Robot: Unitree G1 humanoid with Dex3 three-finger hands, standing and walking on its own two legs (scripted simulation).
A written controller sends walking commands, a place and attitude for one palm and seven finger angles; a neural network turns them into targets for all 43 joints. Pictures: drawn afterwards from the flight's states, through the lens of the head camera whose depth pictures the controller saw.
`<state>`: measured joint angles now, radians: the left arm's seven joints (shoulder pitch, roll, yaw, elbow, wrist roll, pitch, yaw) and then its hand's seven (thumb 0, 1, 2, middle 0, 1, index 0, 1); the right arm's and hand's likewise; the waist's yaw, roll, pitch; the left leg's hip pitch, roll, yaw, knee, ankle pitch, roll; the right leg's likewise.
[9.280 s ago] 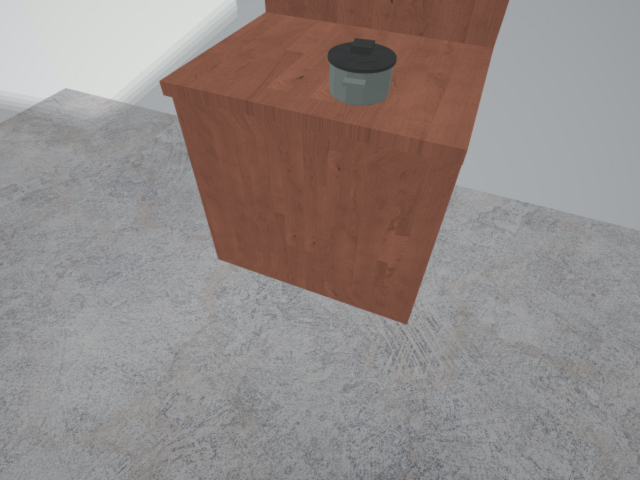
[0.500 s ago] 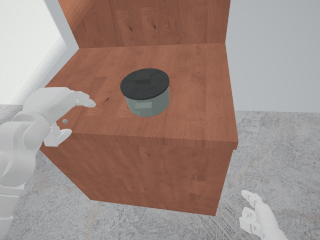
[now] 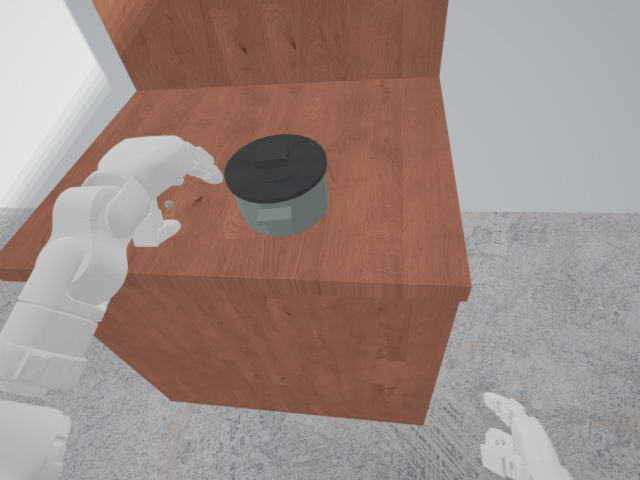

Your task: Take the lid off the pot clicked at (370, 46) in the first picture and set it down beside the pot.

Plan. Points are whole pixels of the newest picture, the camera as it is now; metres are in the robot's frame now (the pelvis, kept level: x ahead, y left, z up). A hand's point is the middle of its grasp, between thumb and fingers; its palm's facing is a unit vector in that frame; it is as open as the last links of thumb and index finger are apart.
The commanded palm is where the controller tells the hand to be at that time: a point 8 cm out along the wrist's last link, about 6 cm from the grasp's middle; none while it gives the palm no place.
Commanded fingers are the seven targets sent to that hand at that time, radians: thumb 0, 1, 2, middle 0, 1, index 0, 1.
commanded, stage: move the open hand above the knob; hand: left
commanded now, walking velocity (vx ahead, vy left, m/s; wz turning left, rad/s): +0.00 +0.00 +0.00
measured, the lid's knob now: (272, 154) +0.56 +0.12 +0.11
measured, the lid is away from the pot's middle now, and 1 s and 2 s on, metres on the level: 0.00 0.00 0.00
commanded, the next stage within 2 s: lower the open fingers around the knob in 1.80 s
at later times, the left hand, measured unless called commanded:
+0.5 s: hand (214, 165) +0.44 +0.17 +0.18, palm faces -0.19 -0.04 -0.98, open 10.0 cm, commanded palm +0.42 +0.17 +0.25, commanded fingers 0.00 -0.33 1.54 -0.85 -0.08 -0.85 -0.08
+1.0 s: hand (257, 133) +0.50 +0.12 +0.19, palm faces -0.22 -0.03 -0.97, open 10.0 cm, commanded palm +0.49 +0.13 +0.25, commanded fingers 0.00 -0.33 1.54 -0.85 -0.08 -0.85 -0.08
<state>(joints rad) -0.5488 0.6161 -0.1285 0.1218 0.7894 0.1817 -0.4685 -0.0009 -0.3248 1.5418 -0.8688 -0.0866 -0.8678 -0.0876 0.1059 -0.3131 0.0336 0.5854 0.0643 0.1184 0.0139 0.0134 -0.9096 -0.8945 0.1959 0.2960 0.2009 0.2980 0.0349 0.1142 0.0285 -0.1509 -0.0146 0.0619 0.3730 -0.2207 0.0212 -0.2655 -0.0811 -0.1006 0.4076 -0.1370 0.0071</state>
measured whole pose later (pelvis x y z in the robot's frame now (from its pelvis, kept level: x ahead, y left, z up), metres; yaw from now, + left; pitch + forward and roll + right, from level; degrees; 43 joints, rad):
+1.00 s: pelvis +0.03 +0.01 +0.00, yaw -1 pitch +5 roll +1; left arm -1.09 0.40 -0.31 0.71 0.87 0.28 -0.41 0.00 -0.32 1.54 -0.87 -0.09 -0.87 -0.09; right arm 0.18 -0.29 0.03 0.66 0.08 0.16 0.01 0.01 -0.91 -0.89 0.20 0.30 0.20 0.30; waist -0.04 0.09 -0.03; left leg -0.22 -0.02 0.07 0.38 -0.26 0.03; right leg -0.35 -0.09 -0.08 0.43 -0.17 0.02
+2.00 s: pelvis +0.04 +0.02 +0.00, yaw -1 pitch +8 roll +0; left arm -1.22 0.38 -0.29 0.93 0.88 0.27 -0.41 0.00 -0.32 1.54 -0.87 -0.09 -0.87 -0.09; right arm 0.20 -0.28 0.02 0.69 0.07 0.16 0.01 0.01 -0.91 -0.89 0.20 0.30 0.20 0.30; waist -0.06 0.07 -0.05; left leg -0.26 -0.03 0.08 0.38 -0.27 0.05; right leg -0.39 -0.09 -0.07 0.42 -0.17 0.04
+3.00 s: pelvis +0.04 +0.02 +0.00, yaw -1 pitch +9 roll +0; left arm -1.15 0.36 -0.30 0.95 0.88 0.22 -0.39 0.00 -0.24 1.36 -0.75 -0.30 -0.73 -0.29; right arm 0.25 -0.28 0.01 0.70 0.07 0.15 0.01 0.01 -0.91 -0.89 0.20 0.30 0.20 0.30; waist -0.07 0.07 -0.06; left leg -0.28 -0.03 0.09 0.40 -0.28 0.05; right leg -0.40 -0.09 -0.06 0.42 -0.17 0.04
